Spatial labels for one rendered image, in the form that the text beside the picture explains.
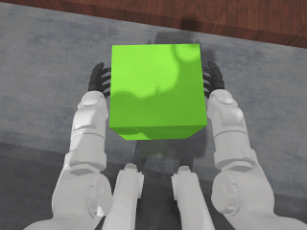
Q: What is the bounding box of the robot right upper arm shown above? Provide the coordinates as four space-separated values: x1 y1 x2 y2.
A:
211 170 307 230

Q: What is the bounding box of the right robot shin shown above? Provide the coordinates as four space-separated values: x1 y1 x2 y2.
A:
177 166 199 211

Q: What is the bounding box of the left robot forearm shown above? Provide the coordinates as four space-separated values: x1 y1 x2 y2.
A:
52 90 108 212

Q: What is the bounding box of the left robot hand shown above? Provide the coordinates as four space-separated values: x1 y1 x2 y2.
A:
88 62 111 98

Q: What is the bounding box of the right robot forearm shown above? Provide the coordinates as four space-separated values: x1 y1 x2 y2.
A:
206 89 274 199

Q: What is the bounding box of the carton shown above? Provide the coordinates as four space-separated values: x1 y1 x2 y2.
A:
109 43 207 141

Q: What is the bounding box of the robot left upper arm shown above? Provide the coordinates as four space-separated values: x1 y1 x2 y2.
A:
23 172 114 230

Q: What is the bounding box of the left robot shin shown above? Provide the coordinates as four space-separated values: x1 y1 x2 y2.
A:
116 163 138 183

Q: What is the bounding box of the robot shin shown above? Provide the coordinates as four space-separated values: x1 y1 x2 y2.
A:
177 166 199 211
116 163 138 183

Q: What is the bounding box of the right robot hand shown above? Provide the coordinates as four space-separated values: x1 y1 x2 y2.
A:
201 61 224 99

